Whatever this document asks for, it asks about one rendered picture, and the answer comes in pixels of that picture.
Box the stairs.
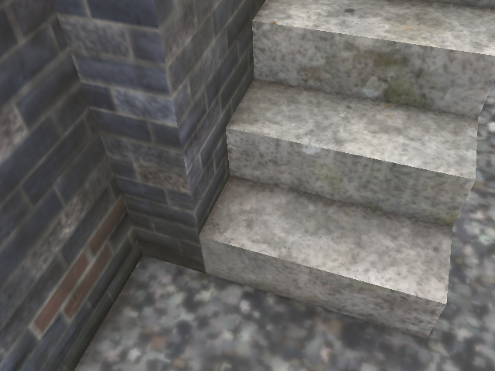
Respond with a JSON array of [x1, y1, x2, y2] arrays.
[[199, 0, 495, 339]]

